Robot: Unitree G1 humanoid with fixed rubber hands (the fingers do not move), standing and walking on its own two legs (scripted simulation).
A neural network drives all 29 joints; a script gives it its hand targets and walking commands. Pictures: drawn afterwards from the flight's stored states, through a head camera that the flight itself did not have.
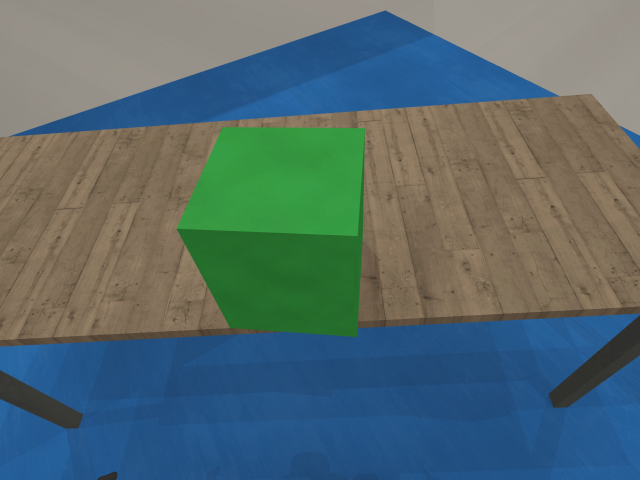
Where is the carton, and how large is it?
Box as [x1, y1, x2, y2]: [177, 127, 364, 336]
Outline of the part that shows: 223,127 177,226 177,230 229,326 239,328 356,336 362,242 364,128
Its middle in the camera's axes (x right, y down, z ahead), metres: -0.04 -0.01 +0.60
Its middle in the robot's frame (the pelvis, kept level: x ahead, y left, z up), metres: +0.46 +0.05 +0.02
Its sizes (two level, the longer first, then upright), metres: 0.210 0.200 0.250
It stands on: a table, 0.66 m high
